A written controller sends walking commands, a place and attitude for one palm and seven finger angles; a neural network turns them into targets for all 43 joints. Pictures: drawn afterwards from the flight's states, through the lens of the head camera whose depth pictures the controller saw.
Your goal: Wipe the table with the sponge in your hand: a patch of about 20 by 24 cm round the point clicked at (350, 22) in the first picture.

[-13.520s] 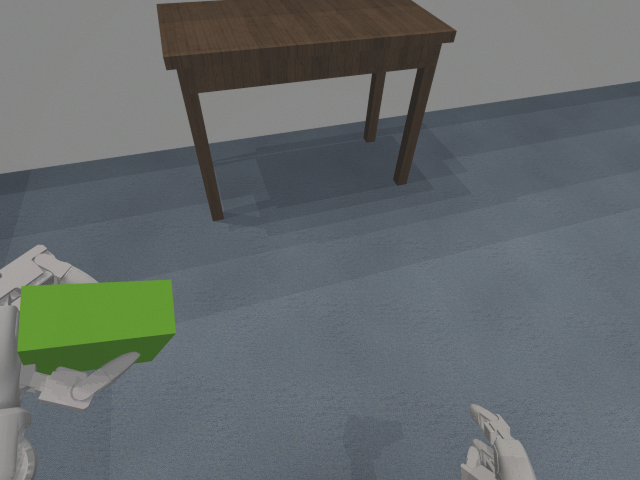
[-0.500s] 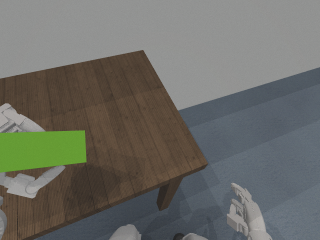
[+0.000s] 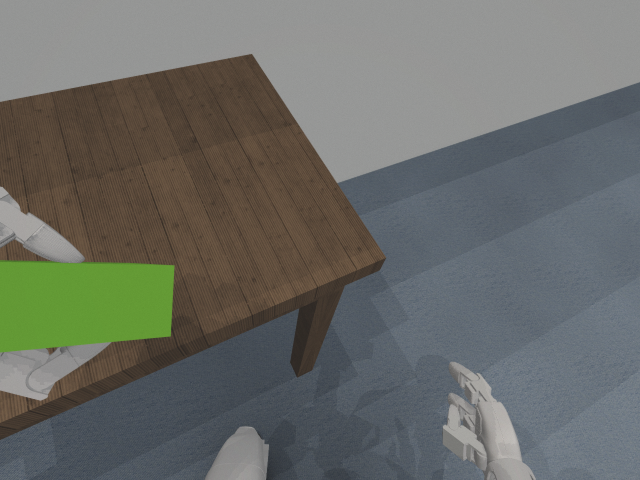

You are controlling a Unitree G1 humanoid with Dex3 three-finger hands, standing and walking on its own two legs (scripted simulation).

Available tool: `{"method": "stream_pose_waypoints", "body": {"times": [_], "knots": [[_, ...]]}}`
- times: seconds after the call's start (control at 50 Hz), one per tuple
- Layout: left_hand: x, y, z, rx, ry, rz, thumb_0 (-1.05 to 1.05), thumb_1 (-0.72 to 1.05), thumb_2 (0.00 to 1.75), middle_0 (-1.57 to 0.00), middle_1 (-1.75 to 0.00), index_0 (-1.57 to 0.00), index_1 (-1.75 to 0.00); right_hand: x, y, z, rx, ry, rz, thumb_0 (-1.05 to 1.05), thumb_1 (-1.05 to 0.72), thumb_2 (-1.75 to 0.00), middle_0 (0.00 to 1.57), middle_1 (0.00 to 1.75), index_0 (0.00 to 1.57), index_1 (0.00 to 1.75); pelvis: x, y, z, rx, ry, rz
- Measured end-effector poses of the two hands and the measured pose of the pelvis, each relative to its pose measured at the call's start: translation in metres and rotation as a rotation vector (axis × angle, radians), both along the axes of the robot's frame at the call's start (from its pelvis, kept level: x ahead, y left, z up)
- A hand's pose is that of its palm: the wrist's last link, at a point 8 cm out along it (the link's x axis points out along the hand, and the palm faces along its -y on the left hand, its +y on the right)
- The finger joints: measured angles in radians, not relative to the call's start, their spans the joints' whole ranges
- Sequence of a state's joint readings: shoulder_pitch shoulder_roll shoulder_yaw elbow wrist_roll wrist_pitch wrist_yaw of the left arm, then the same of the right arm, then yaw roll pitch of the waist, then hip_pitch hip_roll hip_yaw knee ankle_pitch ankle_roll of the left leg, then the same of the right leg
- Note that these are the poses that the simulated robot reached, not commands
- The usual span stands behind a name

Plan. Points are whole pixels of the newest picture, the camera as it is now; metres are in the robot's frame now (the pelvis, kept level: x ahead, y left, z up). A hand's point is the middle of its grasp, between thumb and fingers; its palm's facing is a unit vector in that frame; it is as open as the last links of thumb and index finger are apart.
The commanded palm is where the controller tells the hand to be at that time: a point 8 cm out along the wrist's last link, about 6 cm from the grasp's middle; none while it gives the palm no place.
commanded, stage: come to a stop and stand still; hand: left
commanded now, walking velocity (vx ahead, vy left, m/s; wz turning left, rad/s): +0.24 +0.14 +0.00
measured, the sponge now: (96, 295) +0.24 +0.21 +0.17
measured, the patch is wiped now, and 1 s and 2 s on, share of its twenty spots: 0.00 0.00 0.00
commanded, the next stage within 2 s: look again from close up in 1.06 s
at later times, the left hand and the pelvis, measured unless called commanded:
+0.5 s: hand (2, 327) +0.20 +0.24 +0.20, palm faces +0.34 -0.79 -0.51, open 9.4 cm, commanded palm +0.14 +0.30 +0.19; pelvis -0.01 +0.01 +0.00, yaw +2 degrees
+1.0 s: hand out of the picture +0.22 +0.28 +0.19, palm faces +0.38 -0.79 -0.48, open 9.4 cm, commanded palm +0.16 +0.31 +0.19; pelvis +0.01 +0.03 +0.01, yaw +3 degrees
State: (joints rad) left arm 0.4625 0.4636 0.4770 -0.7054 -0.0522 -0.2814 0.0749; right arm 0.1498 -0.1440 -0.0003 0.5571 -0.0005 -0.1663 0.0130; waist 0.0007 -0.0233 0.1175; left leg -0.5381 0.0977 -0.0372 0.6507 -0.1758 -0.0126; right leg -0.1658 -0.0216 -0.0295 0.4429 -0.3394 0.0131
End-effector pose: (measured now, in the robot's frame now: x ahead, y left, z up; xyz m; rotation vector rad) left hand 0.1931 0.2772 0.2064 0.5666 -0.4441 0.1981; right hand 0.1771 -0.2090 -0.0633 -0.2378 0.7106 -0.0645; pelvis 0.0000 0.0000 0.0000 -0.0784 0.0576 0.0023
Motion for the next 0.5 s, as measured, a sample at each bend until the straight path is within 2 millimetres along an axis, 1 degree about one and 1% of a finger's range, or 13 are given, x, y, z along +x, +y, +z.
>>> {"method": "stream_pose_waypoints", "body": {"times": [0.06, 0.1, 0.14, 0.2, 0.24, 0.28, 0.32, 0.36, 0.44, 0.46, 0.5], "knots": [[-0.012, -0.004, -0.004, 0.029, 0.085, 0.011, -0.01, -0.43, 1.02, -0.81, -1.36, -0.81, -1.36, -0.014, -0.010, -0.009, 0.017, 0.019, -0.030, 0.01, -0.90, -0.89, 0.21, 0.30, 0.20, 0.30, -0.008, -0.001, -0.001, -0.031, -0.038, 0.025], [-0.022, 0.000, -0.007, 0.019, 0.117, 0.035, -0.01, -0.43, 1.02, -0.81, -1.36, -0.81, -1.36, -0.026, -0.017, -0.010, 0.021, 0.044, -0.069, 0.01, -0.91, -0.89, 0.21, 0.30, 0.20, 0.30, -0.007, 0.000, 0.000, -0.004, -0.049, 0.003], [-0.027, 0.009, -0.012, -0.004, 0.131, 0.075, 0.00, -0.43, 1.02, -0.81, -1.36, -0.81, -1.36, -0.037, -0.023, -0.009, 0.009, 0.062, -0.108, 0.01, -0.91, -0.89, 0.21, 0.30, 0.20, 0.30, -0.002, 0.003, -0.001, 0.018, -0.045, -0.014], [-0.028, 0.026, -0.023, -0.035, 0.104, 0.129, 0.00, -0.43, 1.02, -0.81, -1.36, -0.81, -1.36, -0.048, -0.030, -0.014, -0.031, 0.065, -0.138, 0.01, -0.91, -0.89, 0.21, 0.30, 0.20, 0.30, 0.001, 0.011, -0.009, 0.022, -0.040, 0.017], [-0.025, 0.036, -0.033, -0.083, 0.085, 0.170, 0.00, -0.43, 1.02, -0.81, -1.36, -0.81, -1.36, -0.053, -0.029, -0.016, -0.047, 0.085, -0.147, 0.01, -0.91, -0.89, 0.20, 0.30, 0.20, 0.30, -0.004, 0.012, -0.010, 0.061, -0.065, -0.002], [-0.020, 0.040, -0.038, -0.122, 0.087, 0.194, 0.00, -0.43, 1.02, -0.81, -1.36, -0.81, -1.36, -0.056, -0.025, -0.013, -0.052, 0.089, -0.135, 0.01, -0.91, -0.90, 0.20, 0.30, 0.20, 0.30, -0.009, 0.013, -0.007, 0.066, -0.075, -0.009], [-0.016, 0.036, -0.034, -0.142, 0.081, 0.185, -0.01, -0.43, 1.02, -0.81, -1.36, -0.81, -1.36, -0.058, -0.019, -0.010, -0.041, 0.087, -0.113, 0.01, -0.91, -0.90, 0.20, 0.30, 0.20, 0.30, -0.014, 0.012, -0.002, 0.059, -0.073, 0.010], [-0.016, 0.025, -0.024, -0.139, 0.058, 0.147, -0.01, -0.43, 1.02, -0.81, -1.36, -0.81, -1.36, -0.057, -0.013, -0.007, -0.018, 0.079, -0.093, 0.01, -0.91, -0.90, 0.20, 0.30, 0.20, 0.30, -0.016, 0.012, 0.002, 0.052, -0.065, 0.023], [-0.025, 0.006, -0.001, -0.047, 0.024, 0.064, -0.01, -0.43, 1.02, -0.81, -1.36, -0.81, -1.36, -0.051, -0.005, -0.009, 0.025, 0.047, -0.071, 0.01, -0.91, -0.89, 0.20, 0.30, 0.20, 0.30, -0.015, 0.011, 0.001, 0.057, -0.046, 0.016], [-0.028, 0.004, 0.002, -0.015, 0.024, 0.058, -0.01, -0.43, 1.02, -0.81, -1.36, -0.81, -1.36, -0.048, -0.004, -0.013, 0.035, 0.043, -0.067, 0.01, -0.91, -0.89, 0.21, 0.30, 0.20, 0.30, -0.014, 0.011, -0.001, 0.053, -0.046, 0.017], [-0.030, 0.007, 0.008, 0.023, 0.045, 0.071, -0.01, -0.43, 1.02, -0.81, -1.36, -0.81, -1.36, -0.044, -0.001, -0.019, 0.050, 0.058, -0.062, 0.01, -0.91, -0.89, 0.21, 0.30, 0.20, 0.30, -0.012, 0.012, 0.001, 0.016, -0.054, 0.039]]}}
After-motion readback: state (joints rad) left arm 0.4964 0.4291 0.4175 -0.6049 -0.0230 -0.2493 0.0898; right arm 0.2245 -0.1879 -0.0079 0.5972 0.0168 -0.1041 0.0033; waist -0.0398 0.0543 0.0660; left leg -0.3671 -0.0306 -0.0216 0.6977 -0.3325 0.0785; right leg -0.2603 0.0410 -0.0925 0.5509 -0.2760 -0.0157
